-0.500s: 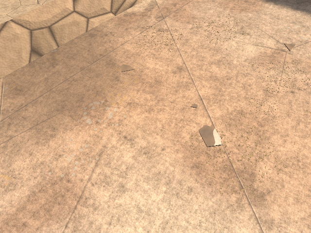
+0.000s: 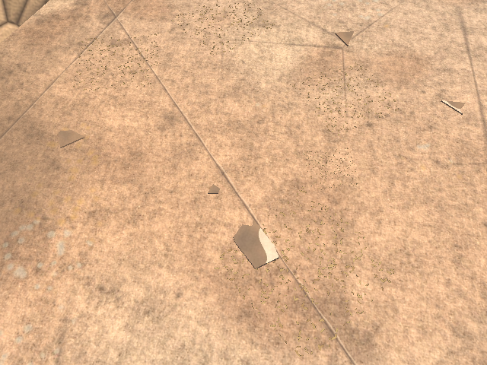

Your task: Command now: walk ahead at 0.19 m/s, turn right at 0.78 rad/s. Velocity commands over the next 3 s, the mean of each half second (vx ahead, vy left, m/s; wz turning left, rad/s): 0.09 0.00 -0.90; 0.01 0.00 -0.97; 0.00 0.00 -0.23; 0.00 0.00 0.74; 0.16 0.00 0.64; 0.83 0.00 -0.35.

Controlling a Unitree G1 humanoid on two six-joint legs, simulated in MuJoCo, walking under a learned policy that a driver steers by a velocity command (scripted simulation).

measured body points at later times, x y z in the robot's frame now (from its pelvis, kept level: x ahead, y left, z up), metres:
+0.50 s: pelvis +0.14 -0.03 +0.00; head +0.18 -0.08 +0.45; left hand +0.40 +0.17 -0.06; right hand +0.21 -0.37 -0.10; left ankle +0.26 +0.11 -0.69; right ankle +0.17 -0.13 -0.74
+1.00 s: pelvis +0.19 +0.00 +0.01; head +0.22 -0.05 +0.45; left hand +0.52 +0.02 -0.08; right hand +0.04 -0.28 -0.10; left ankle +0.28 +0.08 -0.74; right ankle +0.08 -0.11 -0.69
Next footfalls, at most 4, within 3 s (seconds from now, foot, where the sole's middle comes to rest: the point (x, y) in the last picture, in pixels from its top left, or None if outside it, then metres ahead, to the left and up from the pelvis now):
0.16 right None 0.21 -0.14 -0.77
0.64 left None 0.31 0.05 -0.77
1.10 right None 0.10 -0.14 -0.77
1.48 left None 0.31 -0.01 -0.77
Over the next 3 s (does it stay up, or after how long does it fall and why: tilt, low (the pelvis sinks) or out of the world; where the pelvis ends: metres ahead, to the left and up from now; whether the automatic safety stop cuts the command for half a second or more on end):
stays up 0.49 -0.26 -0.01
